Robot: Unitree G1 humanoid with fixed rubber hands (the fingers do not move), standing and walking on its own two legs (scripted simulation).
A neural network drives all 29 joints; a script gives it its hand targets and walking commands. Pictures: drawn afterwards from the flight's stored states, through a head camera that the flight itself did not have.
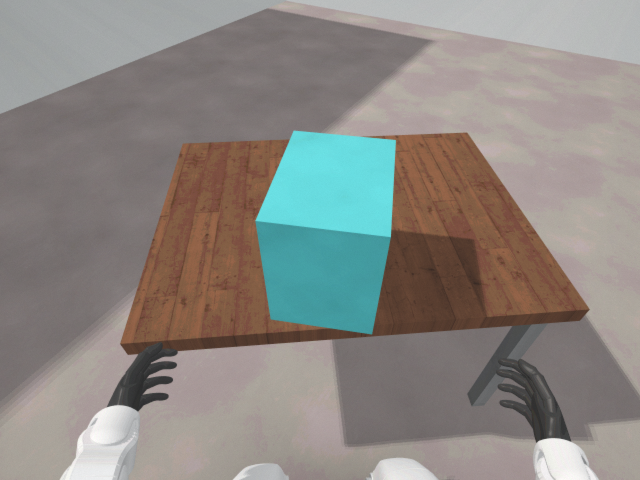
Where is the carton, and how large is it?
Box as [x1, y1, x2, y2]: [255, 131, 395, 333]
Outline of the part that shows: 293,131 255,221 271,319 371,333 390,238 395,140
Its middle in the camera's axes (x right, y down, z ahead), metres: +0.02 -0.01 +0.74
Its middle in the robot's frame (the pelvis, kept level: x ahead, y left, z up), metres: +0.55 -0.02 -0.04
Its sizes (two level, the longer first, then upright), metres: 0.267 0.200 0.264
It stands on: a table, 0.56 m high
